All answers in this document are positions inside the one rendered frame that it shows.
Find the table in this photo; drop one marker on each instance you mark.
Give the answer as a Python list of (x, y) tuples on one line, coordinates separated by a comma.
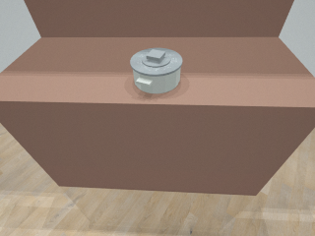
[(243, 105)]

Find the pot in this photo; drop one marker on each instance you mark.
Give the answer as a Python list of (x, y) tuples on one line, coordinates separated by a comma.
[(156, 85)]

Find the knob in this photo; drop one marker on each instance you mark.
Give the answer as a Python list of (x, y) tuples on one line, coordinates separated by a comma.
[(156, 55)]

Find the lid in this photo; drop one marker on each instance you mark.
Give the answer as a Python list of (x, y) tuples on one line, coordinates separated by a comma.
[(170, 63)]

